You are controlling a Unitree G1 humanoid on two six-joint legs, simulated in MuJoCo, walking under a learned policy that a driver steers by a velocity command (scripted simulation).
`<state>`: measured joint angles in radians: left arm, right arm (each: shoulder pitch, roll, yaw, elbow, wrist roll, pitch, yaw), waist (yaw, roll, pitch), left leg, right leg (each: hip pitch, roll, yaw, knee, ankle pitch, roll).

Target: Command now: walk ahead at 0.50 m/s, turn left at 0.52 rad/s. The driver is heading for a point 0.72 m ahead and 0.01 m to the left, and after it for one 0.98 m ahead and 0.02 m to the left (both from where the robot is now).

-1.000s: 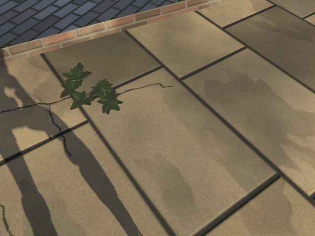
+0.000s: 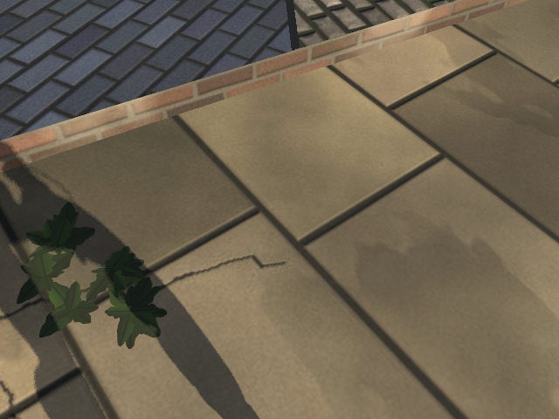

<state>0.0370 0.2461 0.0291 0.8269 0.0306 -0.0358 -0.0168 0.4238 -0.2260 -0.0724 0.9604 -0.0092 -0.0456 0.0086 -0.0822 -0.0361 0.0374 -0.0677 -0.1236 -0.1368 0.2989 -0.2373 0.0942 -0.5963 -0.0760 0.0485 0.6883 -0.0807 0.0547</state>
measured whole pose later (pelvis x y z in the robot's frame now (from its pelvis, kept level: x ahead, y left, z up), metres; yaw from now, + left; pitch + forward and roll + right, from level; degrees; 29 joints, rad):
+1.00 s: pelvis +0.50 +0.06 +0.00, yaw +6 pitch +0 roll +1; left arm 0.16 0.24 0.06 0.87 0.03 0.00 -0.05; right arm 0.39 -0.22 -0.04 0.97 -0.02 -0.10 -0.01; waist -0.02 -0.03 0.04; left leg 0.05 -0.04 0.24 0.22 -0.28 0.05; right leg -0.65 -0.09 -0.04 0.79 -0.02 -0.05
